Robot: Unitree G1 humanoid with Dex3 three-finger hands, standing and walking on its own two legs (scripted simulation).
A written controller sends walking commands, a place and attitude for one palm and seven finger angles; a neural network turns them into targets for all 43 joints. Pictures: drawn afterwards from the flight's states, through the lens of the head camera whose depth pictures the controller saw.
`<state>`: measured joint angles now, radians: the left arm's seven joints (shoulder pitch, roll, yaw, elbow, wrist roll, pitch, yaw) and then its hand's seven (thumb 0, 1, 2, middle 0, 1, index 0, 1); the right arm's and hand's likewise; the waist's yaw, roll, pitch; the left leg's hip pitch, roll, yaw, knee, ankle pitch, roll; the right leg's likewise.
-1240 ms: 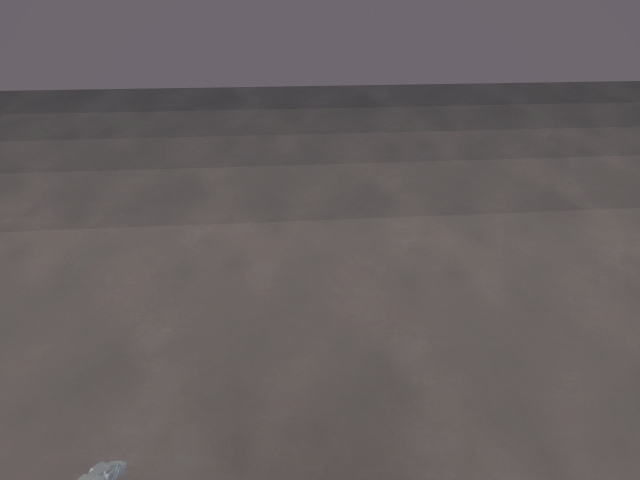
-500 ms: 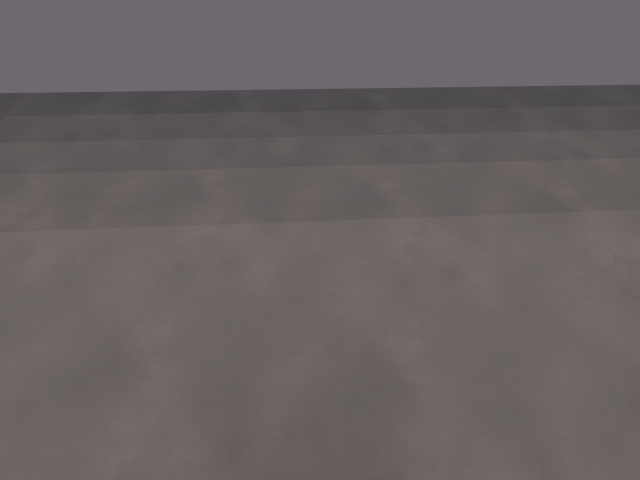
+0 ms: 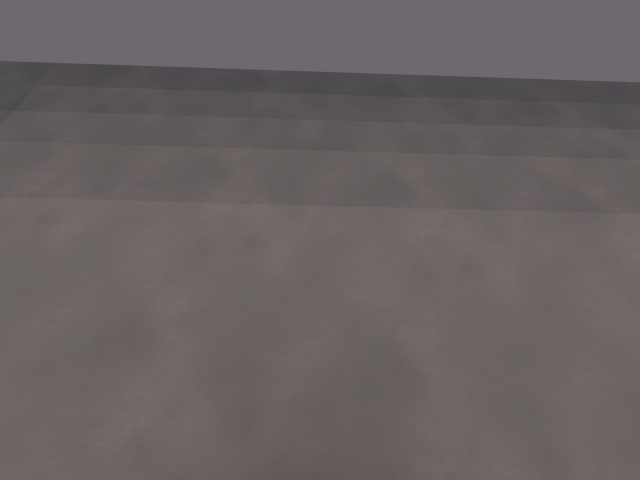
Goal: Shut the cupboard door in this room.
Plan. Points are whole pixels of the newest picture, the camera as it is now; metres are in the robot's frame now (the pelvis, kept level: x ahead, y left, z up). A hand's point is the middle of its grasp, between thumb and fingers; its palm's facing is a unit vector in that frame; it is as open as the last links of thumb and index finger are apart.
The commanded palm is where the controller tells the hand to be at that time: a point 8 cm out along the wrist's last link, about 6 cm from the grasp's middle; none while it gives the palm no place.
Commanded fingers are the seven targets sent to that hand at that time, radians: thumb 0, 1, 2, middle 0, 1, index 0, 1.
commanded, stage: turn or walk to find it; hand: left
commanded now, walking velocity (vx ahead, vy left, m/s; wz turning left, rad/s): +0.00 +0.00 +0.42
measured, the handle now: out of the picture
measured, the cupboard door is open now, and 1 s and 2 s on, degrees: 77 77 77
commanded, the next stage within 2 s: none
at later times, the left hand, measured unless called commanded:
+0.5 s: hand out of the picture -0.01 +0.18 -0.15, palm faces +0.23 -0.93 -0.28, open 7.4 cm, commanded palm none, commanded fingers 0.00 0.90 0.90 -0.20 -0.30 -0.20 -0.30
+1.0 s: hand out of the picture -0.09 +0.20 -0.15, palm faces +0.46 -0.84 -0.28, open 7.4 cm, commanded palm none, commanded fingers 0.00 0.90 0.90 -0.20 -0.30 -0.20 -0.30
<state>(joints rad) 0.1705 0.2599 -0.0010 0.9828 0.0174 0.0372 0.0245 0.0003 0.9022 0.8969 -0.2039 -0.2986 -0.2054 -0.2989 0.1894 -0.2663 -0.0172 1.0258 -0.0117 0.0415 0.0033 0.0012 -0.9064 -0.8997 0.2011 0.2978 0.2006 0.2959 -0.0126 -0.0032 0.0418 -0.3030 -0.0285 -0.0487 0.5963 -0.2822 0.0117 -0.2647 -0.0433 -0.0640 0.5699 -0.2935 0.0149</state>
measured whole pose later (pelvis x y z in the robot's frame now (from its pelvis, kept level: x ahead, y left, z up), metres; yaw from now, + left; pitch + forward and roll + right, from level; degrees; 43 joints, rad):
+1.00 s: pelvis -0.05 -0.02 +0.00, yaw +26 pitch +0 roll +1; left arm 0.22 0.23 0.05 0.92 0.01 0.05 0.02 0.00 0.91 0.90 -0.20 -0.30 -0.20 -0.30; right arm 0.17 -0.20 -0.04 0.94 -0.02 0.04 0.00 0.00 -0.90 -0.90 0.20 0.30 0.20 0.30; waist 0.00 0.01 0.06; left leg -0.27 -0.02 -0.05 0.51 -0.24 0.00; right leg -0.36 -0.05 -0.05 0.76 -0.42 0.07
